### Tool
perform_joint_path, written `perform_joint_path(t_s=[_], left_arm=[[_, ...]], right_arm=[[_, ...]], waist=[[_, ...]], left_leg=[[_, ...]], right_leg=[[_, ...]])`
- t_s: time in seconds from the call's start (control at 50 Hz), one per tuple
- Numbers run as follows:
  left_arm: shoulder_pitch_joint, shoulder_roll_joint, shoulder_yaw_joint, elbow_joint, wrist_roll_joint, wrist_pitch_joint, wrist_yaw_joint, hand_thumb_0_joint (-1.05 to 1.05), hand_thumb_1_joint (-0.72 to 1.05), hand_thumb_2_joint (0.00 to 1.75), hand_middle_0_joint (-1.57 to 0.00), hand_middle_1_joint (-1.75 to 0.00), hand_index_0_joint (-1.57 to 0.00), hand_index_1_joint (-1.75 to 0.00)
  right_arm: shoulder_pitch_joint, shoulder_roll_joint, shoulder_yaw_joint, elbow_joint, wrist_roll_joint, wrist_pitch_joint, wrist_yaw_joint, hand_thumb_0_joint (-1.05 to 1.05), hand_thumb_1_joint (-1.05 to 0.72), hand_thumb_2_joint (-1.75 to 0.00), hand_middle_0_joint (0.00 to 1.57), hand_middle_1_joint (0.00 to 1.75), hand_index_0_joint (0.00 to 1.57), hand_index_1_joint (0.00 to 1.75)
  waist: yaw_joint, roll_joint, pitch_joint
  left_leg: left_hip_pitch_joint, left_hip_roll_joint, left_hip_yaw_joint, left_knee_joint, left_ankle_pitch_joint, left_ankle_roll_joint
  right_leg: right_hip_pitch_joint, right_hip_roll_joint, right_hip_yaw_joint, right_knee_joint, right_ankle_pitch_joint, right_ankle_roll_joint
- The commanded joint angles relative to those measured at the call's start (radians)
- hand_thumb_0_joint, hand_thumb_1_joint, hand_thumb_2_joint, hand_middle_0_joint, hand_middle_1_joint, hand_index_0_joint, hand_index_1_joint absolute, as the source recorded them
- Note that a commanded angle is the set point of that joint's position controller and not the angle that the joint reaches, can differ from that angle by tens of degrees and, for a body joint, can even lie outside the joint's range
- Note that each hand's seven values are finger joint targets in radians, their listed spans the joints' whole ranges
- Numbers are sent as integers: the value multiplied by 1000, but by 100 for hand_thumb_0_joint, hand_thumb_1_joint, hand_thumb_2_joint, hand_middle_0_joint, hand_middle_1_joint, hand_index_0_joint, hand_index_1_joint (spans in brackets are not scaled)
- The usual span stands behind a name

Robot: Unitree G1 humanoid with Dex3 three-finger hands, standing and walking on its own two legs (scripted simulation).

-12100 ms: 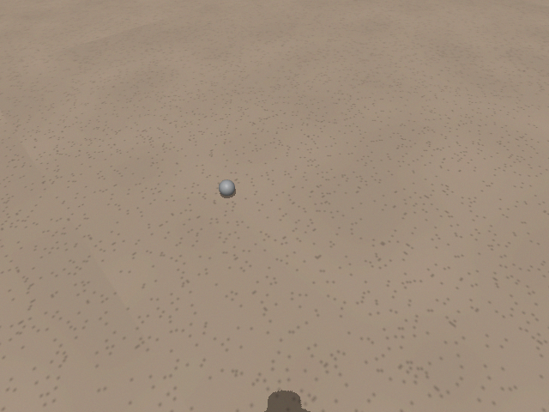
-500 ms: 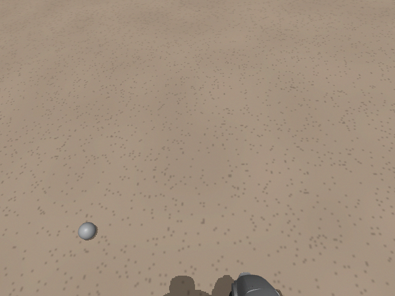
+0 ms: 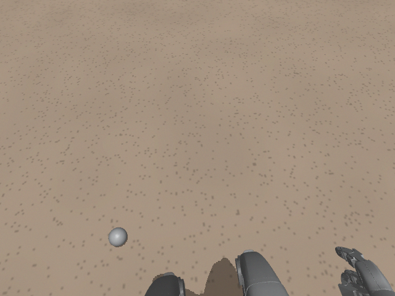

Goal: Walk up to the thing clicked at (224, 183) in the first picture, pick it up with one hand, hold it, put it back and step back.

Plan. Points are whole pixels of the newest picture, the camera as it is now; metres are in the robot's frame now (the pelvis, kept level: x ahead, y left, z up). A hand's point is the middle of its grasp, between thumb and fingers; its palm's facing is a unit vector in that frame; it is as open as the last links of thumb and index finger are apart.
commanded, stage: walk up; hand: left
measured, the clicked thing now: (117, 236) +0.44 +0.39 -0.67
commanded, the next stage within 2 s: none
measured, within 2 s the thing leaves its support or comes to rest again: neither
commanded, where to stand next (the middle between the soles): -0.02 +0.41 m, yaw -35 degrees
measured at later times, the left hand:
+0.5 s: hand out of the picture +0.10 +0.55 -0.10, palm faces -0.24 -0.73 -0.64, open 7.3 cm
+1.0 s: hand out of the picture +0.06 +0.69 -0.11, palm faces -0.46 -0.75 -0.47, open 7.3 cm
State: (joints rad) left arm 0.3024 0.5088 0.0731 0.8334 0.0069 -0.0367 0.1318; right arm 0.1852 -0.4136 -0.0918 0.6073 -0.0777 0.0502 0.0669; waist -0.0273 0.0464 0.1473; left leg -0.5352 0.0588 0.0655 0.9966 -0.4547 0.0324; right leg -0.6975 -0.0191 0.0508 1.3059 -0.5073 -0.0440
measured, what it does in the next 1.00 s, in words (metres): steps to the left, turning right: right foot, then left foot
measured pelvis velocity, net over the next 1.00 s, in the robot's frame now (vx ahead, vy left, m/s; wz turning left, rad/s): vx -0.13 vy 0.47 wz -0.50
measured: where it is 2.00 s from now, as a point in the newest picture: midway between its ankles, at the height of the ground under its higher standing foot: outside the picture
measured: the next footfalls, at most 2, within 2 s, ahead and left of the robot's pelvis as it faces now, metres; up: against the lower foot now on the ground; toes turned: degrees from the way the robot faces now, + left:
right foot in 0.18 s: +0.05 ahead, -0.02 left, +0.00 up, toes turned -12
left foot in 0.50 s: +0.02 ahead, +0.44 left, +0.00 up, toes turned -14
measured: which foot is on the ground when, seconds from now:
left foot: down 0.00-0.18, up 0.20-0.48, down 0.50-0.84, up 0.86-1.00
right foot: up 0.00-0.16, down 0.18-0.52, up 0.54-0.80, down 0.82-1.00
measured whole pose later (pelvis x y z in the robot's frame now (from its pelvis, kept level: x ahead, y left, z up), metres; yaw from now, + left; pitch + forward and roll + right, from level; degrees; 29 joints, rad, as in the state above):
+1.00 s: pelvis -0.13 +0.47 +0.02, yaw -29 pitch -3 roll +0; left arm 0.27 0.38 0.04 0.84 0.04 -0.03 0.05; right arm 0.22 -0.40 -0.07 0.80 -0.02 0.07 0.03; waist 0.00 0.05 0.15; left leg -0.49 0.04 0.02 1.04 -0.47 0.01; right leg -0.44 0.02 0.04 0.86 -0.38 -0.04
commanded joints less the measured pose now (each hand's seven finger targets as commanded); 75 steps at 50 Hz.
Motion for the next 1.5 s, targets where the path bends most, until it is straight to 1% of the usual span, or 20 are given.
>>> perform_joint_path(t_s=[0.0,0.12,0.14,0.16,0.2,0.3,0.42,0.46,0.48,0.5,0.52,0.64,0.76,0.84,1.02,1.06,1.08,1.14,1.4,1.48], left_arm=[[191,173,64,-32,-14,-20,-3,0,90,90,-20,-30,-20,-30],[391,143,81,-29,-7,-17,6,0,90,90,-20,-30,-20,-30],[392,200,103,-50,10,-24,14,0,90,90,-20,-30,-20,-30],[350,269,123,-106,29,-30,19,0,90,90,-20,-30,-20,-30],[138,282,114,-189,-2,-35,40,0,90,90,-20,-30,-20,-30],[40,263,104,-176,30,-34,15,0,90,90,-20,-30,-20,-30],[79,335,132,-147,51,-28,-4,0,90,90,-20,-30,-20,-30],[9,316,120,-150,34,-22,-7,0,90,90,-20,-30,-20,-30],[15,245,100,-145,32,-12,-5,0,90,90,-20,-30,-20,-30],[-23,131,70,-163,20,-12,7,0,90,90,-20,-30,-20,-30],[-97,184,71,-176,28,-23,33,0,90,90,-20,-30,-20,-30],[59,156,65,-24,-22,-17,-11,0,90,90,-20,-30,-20,-30],[114,104,52,-41,7,-25,-36,0,90,90,-20,-30,-20,-30],[24,246,87,-104,33,-36,-34,0,90,90,-20,-30,-20,-30],[-127,105,47,-85,51,21,-104,0,90,90,-20,-30,-20,-30],[-112,67,33,-85,32,31,-103,0,90,90,-20,-30,-20,-30],[-137,151,53,-61,45,23,-103,0,90,90,-20,-30,-20,-30],[-51,144,78,10,24,37,-137,0,90,90,-20,-30,-20,-30],[-95,120,59,30,17,31,-187,0,90,90,-20,-30,-20,-30],[25,88,58,76,13,9,-177,0,90,90,-20,-30,-20,-30]], right_arm=[[-7,-221,-82,-112,-6,-23,-33,0,-90,-90,20,30,20,30],[-75,-193,-63,-160,-10,10,-26,0,-90,-90,20,30,20,30],[-40,-154,-51,-161,2,10,-23,0,-90,-90,20,30,20,30],[37,-117,-38,-162,8,11,-22,0,-90,-90,20,30,20,30],[26,-245,-86,-148,4,50,-47,0,-90,-90,20,30,20,30],[63,-227,-91,-85,8,51,-6,0,-90,-90,20,30,20,30],[23,-225,-83,-71,27,53,0,0,-90,-90,20,30,20,30],[172,-228,-94,-16,26,45,-2,0,-90,-90,20,30,20,30],[246,-240,-104,19,20,35,-6,0,-90,-90,20,30,20,30],[254,-362,-127,11,7,28,-17,0,-90,-90,20,30,20,30],[91,-447,-132,-23,34,26,-24,0,-90,-90,20,30,20,30],[-60,-243,-69,-43,11,15,-41,0,-90,-90,20,30,20,30],[22,-219,-50,-13,51,21,-43,0,-90,-90,20,30,20,30],[-37,-212,-49,5,40,9,-66,0,-90,-90,20,30,20,30],[256,-204,-46,238,55,-74,-68,0,-90,-90,20,30,20,30],[170,-358,-66,204,44,-103,-91,0,-90,-90,20,30,20,30],[63,-384,-73,185,55,-113,-94,0,-90,-90,20,30,20,30],[77,-328,-57,219,53,-138,-112,0,-90,-90,20,30,20,30],[165,-326,-57,234,42,-131,-69,0,-90,-90,20,30,20,30],[93,-313,-43,210,47,-101,-55,0,-90,-90,20,30,20,30]], waist=[[-24,207,-192],[97,77,-227],[122,-63,-233],[92,-299,-265],[29,-48,-195],[-22,-94,-136],[50,-252,-145],[-27,-249,-206],[-62,-112,-214],[-102,297,-152],[-86,376,-120],[-10,203,-92],[38,58,-210],[73,-162,-160],[-56,-109,-114],[-25,97,-10],[-3,36,57],[33,24,11],[-34,149,-45],[45,157,-91]], left_leg=[[264,189,-240,-406,541,139],[42,162,-92,-190,601,34],[-112,94,-28,8,490,-35],[-390,2,-64,255,-180,-104],[-342,57,-281,605,-156,-110],[-99,26,-165,495,71,-35],[-9,27,-67,66,-155,-5],[176,-14,-30,-150,-92,17],[282,-17,-57,-312,-95,32],[279,240,-447,-476,78,111],[99,365,-712,-621,80,262],[184,171,-267,-401,350,195],[208,256,-256,-327,375,141],[-138,55,-163,141,-181,-34],[427,-61,-11,-404,-10,-37],[261,404,-756,-740,-421,144],[148,469,-843,-784,-459,230],[221,289,-495,-703,-275,94],[383,283,-240,-741,-199,162],[243,217,-83,-598,-89,137]], right_leg=[[25,-18,-94,-108,24,1],[507,-30,-103,-648,242,-56],[675,-78,33,-742,275,-86],[817,-380,473,-755,443,-218],[459,-539,649,-861,411,-396],[172,-210,239,-763,94,-169],[195,-195,320,-741,43,-161],[140,-171,268,-673,157,-105],[57,-79,135,-489,164,-50],[-196,159,-54,-109,-56,15],[-164,112,3,30,-136,12],[33,51,-82,-12,13,20],[405,41,-63,-621,103,-28],[427,-400,676,-866,116,-321],[46,-3,164,-600,-228,-94],[-119,94,130,-261,-42,6],[-67,50,184,-181,-29,10],[-6,44,159,-157,123,26],[147,2,-13,-480,71,51],[466,7,-121,-779,196,16]])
